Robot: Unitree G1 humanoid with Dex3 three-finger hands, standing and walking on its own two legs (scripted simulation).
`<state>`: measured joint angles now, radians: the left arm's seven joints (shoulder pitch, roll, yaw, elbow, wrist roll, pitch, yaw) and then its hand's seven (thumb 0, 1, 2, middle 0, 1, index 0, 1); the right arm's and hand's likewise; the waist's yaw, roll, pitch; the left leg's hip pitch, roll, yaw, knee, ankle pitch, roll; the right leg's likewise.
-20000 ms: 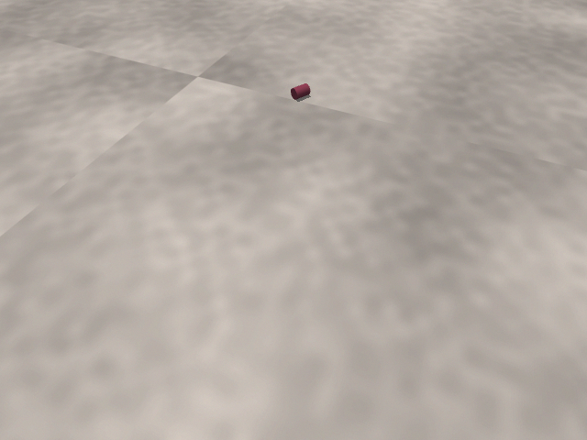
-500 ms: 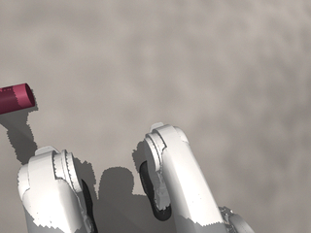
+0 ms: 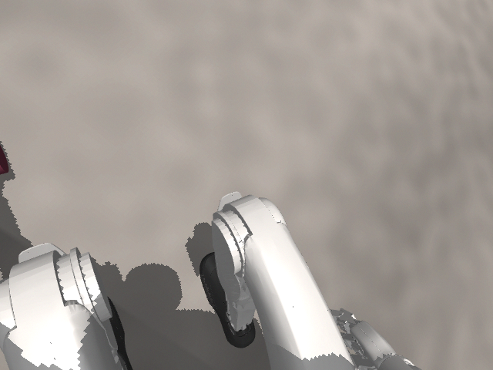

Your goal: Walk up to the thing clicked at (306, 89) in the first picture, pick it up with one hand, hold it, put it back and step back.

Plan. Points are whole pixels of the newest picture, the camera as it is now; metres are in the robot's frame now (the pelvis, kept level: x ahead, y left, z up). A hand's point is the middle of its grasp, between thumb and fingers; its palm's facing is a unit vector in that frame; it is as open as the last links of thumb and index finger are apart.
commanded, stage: rest palm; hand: left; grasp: from above
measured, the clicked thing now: out of the picture +0.47 +0.32 -0.28
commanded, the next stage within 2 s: close in 1.00 s
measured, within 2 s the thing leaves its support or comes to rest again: neither
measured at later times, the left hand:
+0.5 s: hand out of the picture +0.46 +0.32 -0.23, palm faces -0.42 -0.15 -0.90, open 14.5 cm
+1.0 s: hand out of the picture +0.46 +0.32 -0.25, palm faces -0.42 -0.14 -0.90, open 14.2 cm
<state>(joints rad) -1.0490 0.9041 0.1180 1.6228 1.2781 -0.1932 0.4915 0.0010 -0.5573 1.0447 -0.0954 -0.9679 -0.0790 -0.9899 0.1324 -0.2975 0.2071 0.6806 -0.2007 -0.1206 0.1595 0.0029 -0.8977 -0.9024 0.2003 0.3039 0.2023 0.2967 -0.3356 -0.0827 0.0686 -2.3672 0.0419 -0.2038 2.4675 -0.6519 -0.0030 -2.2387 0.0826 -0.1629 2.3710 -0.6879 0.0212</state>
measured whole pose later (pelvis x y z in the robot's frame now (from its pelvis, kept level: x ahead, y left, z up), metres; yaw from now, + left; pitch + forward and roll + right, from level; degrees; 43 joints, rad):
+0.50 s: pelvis +0.00 +0.00 -0.01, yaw -2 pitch +28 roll -13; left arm -1.02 0.97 0.15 1.66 1.26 -0.21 0.56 0.00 -0.58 1.04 -0.09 -0.93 -0.06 -0.96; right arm 0.12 -0.31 0.25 0.68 -0.24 -0.19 0.21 0.00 -0.90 -0.90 0.20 0.30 0.20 0.30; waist -0.35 -0.12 0.12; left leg -2.36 0.05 -0.25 2.52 -0.69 -0.01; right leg -2.22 0.10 -0.20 2.39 -0.70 0.03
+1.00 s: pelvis +0.00 +0.01 -0.01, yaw -4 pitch +27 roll -14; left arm -1.04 1.01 0.12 1.71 1.26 -0.21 0.60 0.00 -0.54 1.02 -0.10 -0.96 -0.08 -0.98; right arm 0.12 -0.33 0.29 0.68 -0.25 -0.23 0.23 0.00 -0.90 -0.91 0.20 0.30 0.20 0.30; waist -0.37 -0.14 0.15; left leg -2.35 0.05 -0.27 2.54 -0.69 0.00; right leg -2.21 0.11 -0.21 2.39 -0.69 0.04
